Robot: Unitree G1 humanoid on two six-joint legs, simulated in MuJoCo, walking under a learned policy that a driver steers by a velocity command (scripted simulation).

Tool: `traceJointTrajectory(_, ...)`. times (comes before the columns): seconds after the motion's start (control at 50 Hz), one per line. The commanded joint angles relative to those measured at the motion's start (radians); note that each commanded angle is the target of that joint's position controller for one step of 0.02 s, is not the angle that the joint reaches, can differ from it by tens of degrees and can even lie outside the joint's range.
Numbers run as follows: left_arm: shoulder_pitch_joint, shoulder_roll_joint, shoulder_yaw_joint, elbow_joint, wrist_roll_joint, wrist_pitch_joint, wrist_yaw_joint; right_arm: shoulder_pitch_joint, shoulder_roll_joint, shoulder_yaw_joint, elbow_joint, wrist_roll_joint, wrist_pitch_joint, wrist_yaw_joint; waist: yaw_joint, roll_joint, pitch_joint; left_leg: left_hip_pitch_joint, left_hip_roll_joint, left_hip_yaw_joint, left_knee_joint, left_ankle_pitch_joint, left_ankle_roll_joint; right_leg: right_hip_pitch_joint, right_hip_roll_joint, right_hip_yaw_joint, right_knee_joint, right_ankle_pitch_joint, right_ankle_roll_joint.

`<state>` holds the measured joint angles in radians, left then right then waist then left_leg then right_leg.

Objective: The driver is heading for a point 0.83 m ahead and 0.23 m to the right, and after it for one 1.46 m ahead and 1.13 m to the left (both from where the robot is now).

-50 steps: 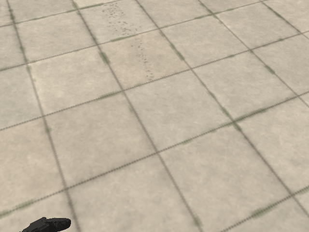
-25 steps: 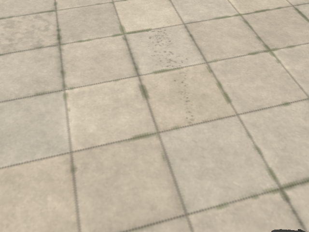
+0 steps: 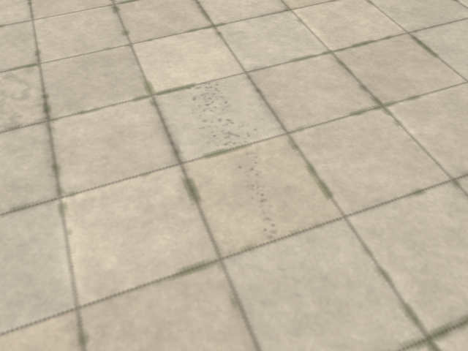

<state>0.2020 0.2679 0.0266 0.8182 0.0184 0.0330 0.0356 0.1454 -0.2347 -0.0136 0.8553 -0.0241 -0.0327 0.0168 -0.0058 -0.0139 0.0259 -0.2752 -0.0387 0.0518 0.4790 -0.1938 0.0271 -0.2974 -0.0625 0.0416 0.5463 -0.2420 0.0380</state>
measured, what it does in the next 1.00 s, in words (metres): walks ahead: right foot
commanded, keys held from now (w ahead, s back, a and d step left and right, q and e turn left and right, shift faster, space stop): no key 0.04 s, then w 0.66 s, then no key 0.30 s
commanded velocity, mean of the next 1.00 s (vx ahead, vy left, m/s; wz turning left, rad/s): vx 0.31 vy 0.00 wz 0.00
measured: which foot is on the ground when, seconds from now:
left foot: down 0.00-0.68, up 0.70-1.00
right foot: down 0.00-0.28, up 0.30-0.64, down 0.66-1.00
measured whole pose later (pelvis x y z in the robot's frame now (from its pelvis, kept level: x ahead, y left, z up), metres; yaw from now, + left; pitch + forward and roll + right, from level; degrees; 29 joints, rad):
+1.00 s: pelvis +0.37 -0.07 +0.01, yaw +0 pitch +0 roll -2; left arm 0.25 0.24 0.03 0.92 0.02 -0.07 -0.01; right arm 0.12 -0.27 -0.05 0.90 0.00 -0.04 -0.02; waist 0.04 0.05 0.05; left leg -0.55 0.10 -0.05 0.74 -0.13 -0.03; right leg -0.16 0.08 -0.06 0.29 -0.14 -0.08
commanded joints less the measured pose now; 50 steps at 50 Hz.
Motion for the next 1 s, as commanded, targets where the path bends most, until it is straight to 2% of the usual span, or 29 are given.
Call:
traceJointTrajectory(0.02,-0.022,0.123,0.031,-0.045,-0.002,-0.021,-0.003,0.009,-0.108,-0.021,-0.032,-0.002,0.003,-0.017,-0.018,-0.125,0.01,0.042,0.049,-0.047,-0.073,-0.113,-0.021,-0.048,-0.048,0.077,-0.185,-0.143,-0.08)
traceJointTrajectory(0.04,-0.027,0.097,0.022,-0.039,0.004,-0.03,-0.006,-0.002,-0.113,-0.025,-0.028,0.004,0.008,-0.023,-0.017,-0.11,0.004,0.065,0.056,-0.05,-0.062,-0.068,-0.015,-0.054,-0.039,0.065,-0.185,-0.109,-0.06)
traceJointTrajectory(0.1,0.029,0.134,0.035,-0.015,-0.019,-0.047,-0.007,0.021,-0.124,-0.034,-0.005,0.018,0.016,-0.033,0.002,-0.09,-0.006,-0.005,0.026,-0.02,-0.001,-0.271,0.014,-0.003,-0.02,0.061,-0.16,-0.282,-0.085)
traceJointTrajectory(0.16,0.09,0.154,0.043,-0.005,-0.03,-0.062,-0.006,-0.004,-0.089,-0.033,-0.006,0.032,-0.018,-0.021,0.027,-0.134,0.049,-0.134,0.01,0.001,0.109,-0.288,0.033,0.041,-0.117,0.218,-0.231,-0.426,-0.17)
traceJointTrajectory(0.2,0.108,0.179,0.052,0.003,-0.04,-0.074,-0.006,-0.007,-0.083,-0.036,-0.006,0.039,-0.049,-0.006,0.022,-0.176,0.052,-0.168,0.02,-0.007,0.15,-0.217,0.054,0.095,-0.205,0.347,-0.269,-0.359,-0.23)
traceJointTrajectory(0.24,0.038,0.166,0.05,-0.019,-0.045,-0.079,-0.01,0.058,-0.094,-0.043,0.029,0.046,-0.067,0.005,-0.029,-0.149,0.027,-0.031,0.034,-0.024,0.039,-0.161,0.084,0.05,-0.181,0.29,-0.228,-0.188,-0.208)
traceJointTrajectory(0.26,-0.03,0.141,0.044,-0.046,-0.045,-0.082,-0.013,0.122,-0.118,-0.052,0.063,0.046,-0.069,0.007,-0.064,-0.097,0.021,0.059,0.055,-0.066,-0.028,-0.136,0.097,0.001,-0.122,0.194,-0.153,-0.081,-0.166)
traceJointTrajectory(0.28,-0.067,0.097,0.034,-0.074,-0.042,-0.092,-0.017,0.189,-0.177,-0.071,0.095,0.048,-0.069,0.004,-0.072,0.051,0.013,0.18,0.137,-0.215,-0.104,-0.129,0.131,-0.106,-0.012,0.041,0.035,0.004,-0.102)
traceJointTrajectory(0.3,-0.08,0.076,0.028,-0.099,-0.029,-0.112,-0.016,0.277,-0.253,-0.095,0.119,0.055,-0.063,0.004,-0.097,0.241,-0.011,0.38,0.273,-0.452,-0.184,-0.019,0.203,-0.303,0.082,-0.079,0.261,-0.024,-0.041)
traceJointTrajectory(0.32,-0.103,0.104,0.035,-0.105,-0.033,-0.129,-0.016,0.338,-0.228,-0.088,0.123,0.04,-0.064,0.005,-0.136,0.256,-0.009,0.496,0.381,-0.613,-0.219,0.132,0.276,-0.495,0.088,-0.03,0.465,-0.301,-0.031)
traceJointTrajectory(0.34,-0.084,0.111,0.041,-0.102,-0.052,-0.136,-0.022,0.332,-0.19,-0.074,0.125,0.03,-0.069,0.004,-0.103,0.163,0.002,0.539,0.402,-0.59,-0.189,0.19,0.282,-0.593,0.043,0.021,0.595,-0.327,-0.05)
traceJointTrajectory(0.36,-0.084,0.094,0.036,-0.099,-0.061,-0.138,-0.031,0.316,-0.167,-0.067,0.116,0.03,-0.072,0.002,-0.09,0.123,0.0,0.559,0.384,-0.523,-0.185,0.206,0.263,-0.652,0.008,0.029,0.638,-0.266,-0.068)
traceJointTrajectory(0.42,-0.143,0.063,0.033,-0.12,-0.046,-0.138,-0.058,0.276,-0.124,-0.045,0.113,0.034,-0.052,-0.006,-0.064,0.102,0.041,0.46,0.312,-0.333,-0.257,0.283,0.187,-0.617,-0.05,-0.019,0.499,-0.089,-0.07)
traceJointTrajectory(0.46,-0.181,0.021,0.018,-0.134,-0.04,-0.133,-0.075,0.234,-0.138,-0.043,0.098,0.031,-0.039,-0.02,-0.056,0.106,0.053,0.322,0.252,-0.224,-0.306,0.276,0.169,-0.47,-0.028,-0.066,0.324,0.032,-0.041)
traceJointTrajectory(0.5,-0.236,0.001,0.007,-0.153,-0.04,-0.129,-0.081,0.222,-0.185,-0.051,0.091,0.03,-0.041,-0.031,-0.062,0.113,0.06,0.196,0.212,-0.15,-0.343,0.245,0.152,-0.295,0.014,-0.102,0.139,0.156,-0.03)
traceJointTrajectory(0.54,-0.261,0.036,0.015,-0.165,-0.045,-0.121,-0.077,0.259,-0.218,-0.062,0.109,0.041,-0.049,-0.033,-0.063,0.13,0.07,0.182,0.247,-0.157,-0.375,0.216,0.15,-0.211,0.032,-0.095,0.061,0.227,-0.036)
traceJointTrajectory(0.6,-0.239,0.092,0.034,-0.167,-0.046,-0.117,-0.071,0.252,-0.215,-0.069,0.122,0.051,-0.049,-0.031,-0.019,0.127,0.069,0.271,0.293,-0.14,-0.317,0.362,0.12,-0.17,0.033,-0.065,-0.003,0.23,-0.085)
traceJointTrajectory(0.62,-0.19,0.112,0.046,-0.154,-0.042,-0.117,-0.068,0.245,-0.219,-0.073,0.122,0.05,-0.045,-0.03,0.015,0.128,0.03,0.294,0.289,-0.119,-0.241,0.51,0.105,-0.1,0.05,-0.077,-0.004,0.21,-0.105)
traceJointTrajectory(0.64,-0.082,0.137,0.064,-0.12,-0.039,-0.113,-0.063,0.239,-0.216,-0.073,0.121,0.045,-0.038,-0.03,0.073,0.122,-0.039,0.283,0.263,-0.088,-0.104,0.641,0.084,0.041,0.075,-0.096,-0.002,0.191,-0.13)
traceJointTrajectory(0.66,0.077,0.167,0.085,-0.07,-0.042,-0.107,-0.055,0.241,-0.197,-0.065,0.115,0.036,-0.031,-0.031,0.143,0.104,-0.13,0.193,0.218,-0.059,0.093,0.634,0.057,0.254,0.073,-0.094,0.01,0.167,-0.155)
traceJointTrajectory(0.68,0.235,0.24,0.103,-0.038,-0.034,-0.098,-0.043,0.27,-0.14,-0.045,0.089,0.007,-0.029,-0.032,0.174,-0.076,-0.26,-0.025,0.145,-0.022,0.439,0.27,0.027,0.52,-0.134,0.16,0.009,0.087,-0.212)
traceJointTrajectory(0.7,0.235,0.276,0.096,-0.028,-0.02,-0.103,-0.059,0.397,-0.01,-0.013,0.087,0.032,-0.049,-0.022,0.083,-0.34,-0.387,-0.297,-0.025,-0.109,0.737,-0.375,-0.004,0.683,-0.325,0.685,-0.227,-0.238,-0.36)
traceJointTrajectory(0.72,0.157,0.181,0.071,-0.044,-0.026,-0.111,-0.064,0.305,-0.136,-0.042,0.084,0.058,-0.067,-0.016,0.098,-0.197,-0.246,-0.389,0.028,-0.185,0.842,-0.372,0.006,0.553,-0.304,0.7,-0.316,-0.267,-0.317)
traceJointTrajectory(0.74,0.059,0.149,0.059,-0.058,-0.027,-0.119,-0.066,0.217,-0.18,-0.056,0.058,0.072,-0.075,-0.014,0.072,-0.13,-0.107,-0.414,0.072,-0.154,0.841,-0.279,0.018,0.401,-0.281,0.526,-0.308,-0.083,-0.284)
traceJointTrajectory(0.76,-0.011,0.132,0.052,-0.067,-0.021,-0.125,-0.07,0.194,-0.167,-0.055,0.06,0.06,-0.074,-0.024,0.035,-0.04,-0.064,-0.353,0.12,-0.134,0.805,-0.199,0.01,0.272,-0.242,0.379,-0.299,0.185,-0.269)
traceJointTrajectory(0.78,-0.047,0.113,0.049,-0.066,-0.013,-0.13,-0.075,0.194,-0.154,-0.06,0.065,0.041,-0.066,-0.031,0.006,-0.029,-0.047,-0.294,0.145,-0.128,0.756,-0.166,0.0,0.179,-0.202,0.263,-0.297,0.386,-0.261)
traceJointTrajectory(0.84,-0.056,0.086,0.039,-0.029,0.004,-0.145,-0.075,0.235,-0.106,-0.059,0.08,0.033,-0.026,-0.04,-0.044,-0.049,-0.076,-0.16,0.155,-0.116,0.657,-0.133,-0.025,0.066,-0.154,0.103,-0.321,0.665,-0.271)
traceJointTrajectory(0.92,-0.055,0.108,0.037,0.011,0.004,-0.131,-0.047,0.13,-0.084,-0.052,0.039,0.013,-0.006,-0.045,-0.044,-0.051,-0.075,-0.154,0.158,-0.108,0.392,0.016,-0.058,0.043,-0.124,0.006,-0.33,0.693,-0.27)
traceJointTrajectory(1.0,-0.012,0.138,0.04,0.054,0.0,-0.106,-0.033,0.016,-0.096,-0.049,0.017,0.021,0.002,-0.039,0.006,-0.047,-0.081,-0.086,0.128,-0.095,0.185,0.134,-0.064,0.066,-0.122,0.004,-0.333,0.523,-0.253)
